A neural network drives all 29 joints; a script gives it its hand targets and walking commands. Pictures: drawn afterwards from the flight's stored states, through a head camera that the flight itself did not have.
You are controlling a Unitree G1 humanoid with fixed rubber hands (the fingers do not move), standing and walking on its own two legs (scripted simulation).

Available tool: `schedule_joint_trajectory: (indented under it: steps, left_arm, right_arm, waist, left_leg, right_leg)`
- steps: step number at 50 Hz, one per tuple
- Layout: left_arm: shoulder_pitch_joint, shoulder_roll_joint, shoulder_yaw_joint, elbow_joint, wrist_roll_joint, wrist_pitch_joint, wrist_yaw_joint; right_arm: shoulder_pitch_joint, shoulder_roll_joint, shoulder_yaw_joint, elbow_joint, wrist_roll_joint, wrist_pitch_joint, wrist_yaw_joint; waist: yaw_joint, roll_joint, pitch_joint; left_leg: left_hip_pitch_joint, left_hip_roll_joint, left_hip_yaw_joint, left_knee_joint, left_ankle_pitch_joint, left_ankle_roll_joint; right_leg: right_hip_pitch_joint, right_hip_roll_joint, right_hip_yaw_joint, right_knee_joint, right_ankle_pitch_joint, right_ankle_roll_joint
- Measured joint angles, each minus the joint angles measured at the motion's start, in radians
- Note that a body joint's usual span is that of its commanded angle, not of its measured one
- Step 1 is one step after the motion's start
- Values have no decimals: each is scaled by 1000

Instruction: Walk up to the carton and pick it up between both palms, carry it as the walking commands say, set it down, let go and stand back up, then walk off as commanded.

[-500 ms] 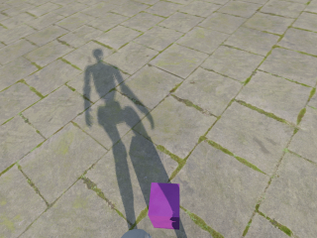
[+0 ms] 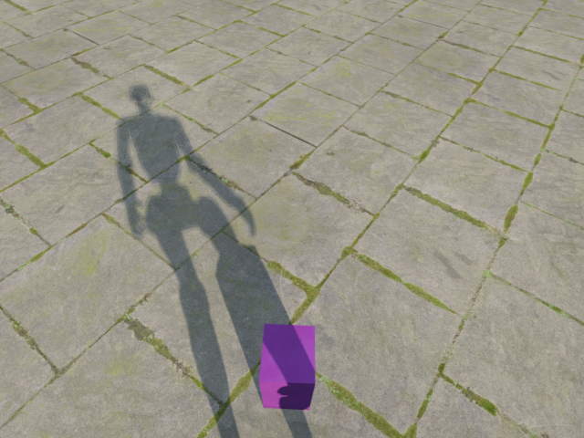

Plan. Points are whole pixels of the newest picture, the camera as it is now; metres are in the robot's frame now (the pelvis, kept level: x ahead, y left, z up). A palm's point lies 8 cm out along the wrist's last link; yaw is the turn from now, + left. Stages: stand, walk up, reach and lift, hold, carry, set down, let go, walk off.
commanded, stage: walk up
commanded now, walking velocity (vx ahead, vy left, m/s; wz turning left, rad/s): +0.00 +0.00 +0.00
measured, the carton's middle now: (287, 369) +0.41 +0.02 -0.62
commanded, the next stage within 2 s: none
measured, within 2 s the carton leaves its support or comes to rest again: neither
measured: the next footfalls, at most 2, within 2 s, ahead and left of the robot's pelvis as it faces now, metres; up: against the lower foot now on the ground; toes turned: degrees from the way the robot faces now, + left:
none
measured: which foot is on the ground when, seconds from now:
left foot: down 0.00-1.00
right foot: down 0.00-1.00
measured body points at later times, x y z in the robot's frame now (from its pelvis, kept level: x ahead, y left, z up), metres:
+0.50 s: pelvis +0.00 +0.00 +0.00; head +0.00 -0.02 +0.45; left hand +0.08 +0.25 -0.12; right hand +0.08 -0.26 -0.14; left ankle +0.03 +0.09 -0.73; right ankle +0.01 -0.13 -0.73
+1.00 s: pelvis +0.00 +0.00 +0.00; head +0.00 -0.02 +0.45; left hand +0.08 +0.25 -0.12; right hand +0.08 -0.26 -0.14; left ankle +0.03 +0.09 -0.73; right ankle +0.01 -0.13 -0.73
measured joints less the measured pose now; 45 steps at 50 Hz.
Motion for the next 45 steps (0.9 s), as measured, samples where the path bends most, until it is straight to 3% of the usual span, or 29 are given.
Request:
schedule_joint_trajectory:
  steps: [9, 45]
  left_arm:
    - [3, -7, 0, 0, 0, -21, 0]
    - [14, -7, 0, 0, 0, -24, 0]
  right_arm:
    - [2, 1, 0, 14, 0, 0, 11]
    - [2, 3, 0, 16, 0, 0, -6]
  waist:
    - [-2, 72, -29]
    - [-2, 63, -34]
  left_leg:
    - [1, 3, -20, -23, 20, -15]
    - [1, 3, -21, -23, 18, -12]
  right_leg:
    - [10, 4, -22, -40, 35, -6]
    - [12, 4, -22, -45, 39, -6]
